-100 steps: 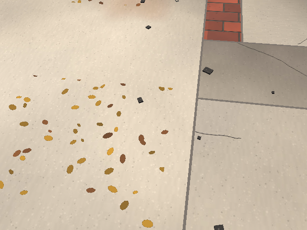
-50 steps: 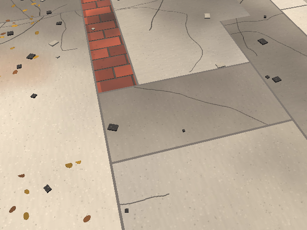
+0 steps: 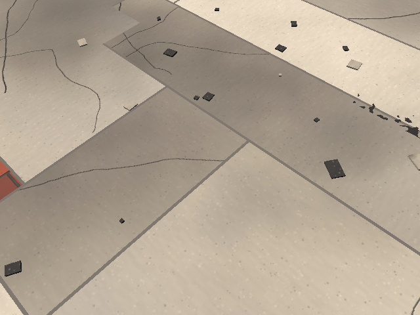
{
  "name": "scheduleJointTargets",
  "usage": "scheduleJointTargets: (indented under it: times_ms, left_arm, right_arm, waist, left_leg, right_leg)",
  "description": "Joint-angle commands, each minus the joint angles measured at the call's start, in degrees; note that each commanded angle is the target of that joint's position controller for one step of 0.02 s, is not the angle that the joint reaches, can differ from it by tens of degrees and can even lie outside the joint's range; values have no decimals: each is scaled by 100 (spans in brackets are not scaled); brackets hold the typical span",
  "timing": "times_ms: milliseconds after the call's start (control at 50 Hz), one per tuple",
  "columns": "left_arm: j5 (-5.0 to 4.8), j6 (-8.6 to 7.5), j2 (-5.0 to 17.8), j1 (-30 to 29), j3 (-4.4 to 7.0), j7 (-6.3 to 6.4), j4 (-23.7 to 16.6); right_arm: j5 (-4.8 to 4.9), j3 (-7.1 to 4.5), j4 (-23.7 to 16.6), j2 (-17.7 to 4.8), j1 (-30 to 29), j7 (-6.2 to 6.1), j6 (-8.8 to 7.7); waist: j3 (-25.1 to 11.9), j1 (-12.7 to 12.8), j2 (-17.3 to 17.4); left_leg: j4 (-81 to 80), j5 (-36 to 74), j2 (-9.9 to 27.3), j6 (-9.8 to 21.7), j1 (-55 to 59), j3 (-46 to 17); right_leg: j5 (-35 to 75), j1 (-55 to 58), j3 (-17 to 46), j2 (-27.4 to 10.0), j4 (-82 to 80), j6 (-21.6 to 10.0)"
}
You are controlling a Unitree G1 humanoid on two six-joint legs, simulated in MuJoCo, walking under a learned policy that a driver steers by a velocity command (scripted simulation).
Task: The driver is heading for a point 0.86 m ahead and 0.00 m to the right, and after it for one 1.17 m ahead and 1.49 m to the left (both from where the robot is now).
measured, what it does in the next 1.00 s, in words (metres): walks ahead, turning right: left foot, then right foot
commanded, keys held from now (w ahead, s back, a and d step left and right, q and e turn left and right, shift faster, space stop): e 0.30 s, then no key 0.04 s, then w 0.66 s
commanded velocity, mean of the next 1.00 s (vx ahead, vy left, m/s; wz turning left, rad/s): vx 0.22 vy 0.00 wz -0.31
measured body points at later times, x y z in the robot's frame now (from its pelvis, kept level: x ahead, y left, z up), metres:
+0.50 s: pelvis +0.01 +0.03 +0.00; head +0.03 +0.04 +0.45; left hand +0.18 +0.27 -0.13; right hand +0.02 -0.26 -0.10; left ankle +0.01 +0.13 -0.74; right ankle -0.05 -0.09 -0.69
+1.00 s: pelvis +0.17 -0.04 -0.01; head +0.20 -0.04 +0.44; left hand +0.19 +0.23 -0.15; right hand +0.28 -0.32 -0.11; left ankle +0.35 +0.03 -0.72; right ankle -0.02 -0.08 -0.74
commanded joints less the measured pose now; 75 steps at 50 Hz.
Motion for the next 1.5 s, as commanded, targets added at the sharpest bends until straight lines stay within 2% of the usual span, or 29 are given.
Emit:
scheduleJointTargets:
  times_ms: [20,100,160,180,200,220,260,280,340,440,540,600,620,640,660,700,760,880,980,1020,1060,1080,1100,1120,1160,1200,1300,1400,1500]
  left_arm:
    - [33,-28,1033,258,277,-1,-236]
    - [36,5,1080,42,309,-51,-255]
    - [-68,40,1012,-373,298,-44,-296]
    - [-115,21,744,-291,229,-21,-353]
    - [-140,2,406,43,162,8,-418]
    - [109,37,929,28,281,25,-310]
    - [108,99,954,158,344,-69,-140]
    - [81,137,912,260,342,-133,-82]
    - [12,165,760,138,266,-215,-79]
    - [112,142,619,-426,135,-310,-207]
    - [106,-65,385,-586,-62,-309,-116]
    - [130,-242,333,266,-100,-213,271]
    - [168,-317,575,882,-42,-159,487]
    - [199,-366,1226,1460,91,-92,495]
    - [118,-389,1496,1414,176,-48,583]
    - [70,-455,834,704,-11,-31,460]
    - [46,-591,549,578,-106,-9,489]
    - [8,-669,524,1041,-128,-25,866]
    - [18,-695,714,1235,-102,31,1119]
    - [40,-694,814,1100,-86,61,1155]
    - [67,-646,883,1029,-63,66,1182]
    - [60,-658,615,1182,-149,49,1064]
    - [-84,-666,-13,1831,-241,-10,1002]
    - [60,-669,558,1365,-108,-9,1024]
    - [44,-710,509,771,-106,-74,888]
    - [134,-582,293,856,-149,-124,951]
    - [162,-413,131,157,-186,-219,744]
    - [117,-460,-29,-1033,-275,-258,348]
    - [94,-507,59,-1670,-277,-214,56]
  right_arm:
    - [31,-68,-505,-426,-217,-42,-109]
    - [83,-41,-578,-444,-68,-79,-171]
    - [58,-20,-455,-407,521,-151,-264]
    - [-26,-93,-457,-774,601,-209,-306]
    - [-31,-187,-650,-1354,227,-203,-288]
    - [-60,-190,-647,-1258,216,-157,-244]
    - [-20,-6,-757,-626,-296,-96,-253]
    - [-30,19,-805,-559,-465,-108,-259]
    - [-46,2,-693,-593,-58,-120,-296]
    - [-66,-96,-320,-751,688,-11,-403]
    - [-110,-175,-19,-869,818,159,-496]
    - [8,-172,113,-755,716,220,-456]
    - [-15,-78,42,-446,597,225,-483]
    - [-7,97,-340,99,208,289,-527]
    - [-108,-41,-429,-453,-67,244,-520]
    - [-17,-110,-193,-626,238,340,-565]
    - [-141,-93,27,-522,420,417,-559]
    - [-106,30,-349,-214,-608,457,-521]
    - [-81,76,-556,-205,-1017,413,-525]
    - [-83,21,-412,-308,-521,327,-546]
    - [-117,-114,127,-544,1079,195,-625]
    - [-235,-228,315,-993,2010,104,-668]
    - [-259,-328,374,-1553,2087,136,-687]
    - [-40,-270,347,-1192,1573,186,-659]
    - [-24,-89,229,-503,627,230,-722]
    - [-15,2,367,-258,518,220,-809]
    - [32,2,755,-312,1114,223,-959]
    - [59,48,1009,-249,1534,203,-960]
    - [6,46,1222,-349,1919,124,-901]
  waist:
    - [-566,146,-739]
    - [-633,47,-816]
    - [-611,-372,-706]
    - [-633,-313,-49]
    - [-583,-68,1214]
    - [-464,-130,896]
    - [-94,167,432]
    - [-109,236,572]
    - [-244,-25,659]
    - [-143,-432,826]
    - [35,-380,771]
    - [10,174,364]
    - [-282,450,-168]
    - [-572,743,-1614]
    - [148,729,-1242]
    - [470,233,-784]
    - [216,28,-756]
    - [425,137,-667]
    - [476,118,-627]
    - [175,-169,-632]
    - [-754,-880,-395]
    - [-1461,-1120,187]
    - [-2005,-687,1624]
    - [-1458,-587,746]
    - [-359,-241,37]
    - [-184,33,204]
    - [101,25,163]
    - [270,-230,151]
    - [244,-398,199]
  left_leg:
    - [-369,-114,-91,67,-360,-70]
    - [-1086,-168,-298,202,393,-104]
    - [-2957,799,-321,306,1726,-86]
    - [-3641,667,544,479,2277,-847]
    - [-4013,989,2021,1021,2547,-2439]
    - [-3877,1390,2291,1543,1794,-2475]
    - [-3749,1748,1679,1452,1280,-1477]
    - [-3682,1891,1359,1293,1385,-1017]
    - [-3423,3015,1187,1366,1927,-534]
    - [-4077,-195,1390,1418,2546,-1026]
    - [-4128,-47,1346,1431,1833,-666]
    - [-3384,12,1058,1222,627,-253]
    - [-2585,-235,779,1018,-154,112]
    - [-726,-875,52,666,-1350,892]
    - [87,-973,-32,701,-1924,440]
    - [457,-1,333,719,-1842,45]
    - [556,769,425,494,-1479,239]
    - [-356,1541,403,196,-1505,526]
    - [-1515,1721,176,564,-720,657]
    - [-1724,1420,-87,783,89,736]
    - [-2199,1367,-321,1012,2071,774]
    - [-2396,277,884,1245,3483,-555]
    - [-3352,-453,2358,1924,4477,-3629]
    - [-3804,-754,2117,1829,3798,-3926]
    - [-3955,199,1724,1638,2351,-2230]
    - [-4155,1140,1288,1421,1684,-1308]
    - [-4562,1929,1107,1502,1670,-588]
    - [-4539,2806,835,1349,1933,-54]
    - [-4046,3812,1058,1370,2649,-370]
  right_leg:
    - [1914,927,1774,-1593,-345,-998]
    - [2132,600,2147,-1449,-201,-830]
    - [1384,-66,2155,-1001,99,-304]
    - [162,-677,1716,-571,688,62]
    - [-1797,-1637,423,473,1790,360]
    - [-2269,-1566,114,199,2966,418]
    - [-1691,-1372,98,-54,3887,490]
    - [-1417,-1424,-6,-68,4134,559]
    - [-1351,-1606,-196,-60,4102,779]
    - [-1234,-1851,-202,-215,2796,645]
    - [-1611,-511,-853,-362,1101,313]
    - [-445,1438,-1105,-231,-464,6]
    - [-890,2469,-383,-742,-653,-79]
    - [-2924,3032,2131,-2400,-1513,-561]
    - [-2900,2177,2905,-2855,-1787,-1064]
    - [-2209,1838,1844,-2216,-1736,-863]
    - [-304,1752,812,-1715,-1807,-672]
    - [1432,1395,87,-1566,-1821,-744]
    - [2470,1574,-56,-1830,-1683,-612]
    - [4049,1741,-224,-1843,-983,-448]
    - [4658,1358,-538,-1530,1120,-257]
    - [2710,265,-732,-1173,2891,-184]
    - [-1758,-1557,-690,22,4796,25]
    - [-1620,-1986,-2,-268,5224,-122]
    - [-654,-1926,-250,-834,4831,-168]
    - [-465,-1454,-362,-1075,4364,-70]
    - [134,-2081,-680,-1260,3619,190]
    - [1113,-2197,-1016,-1161,1891,359]
    - [1042,-2005,-1027,-923,1045,313]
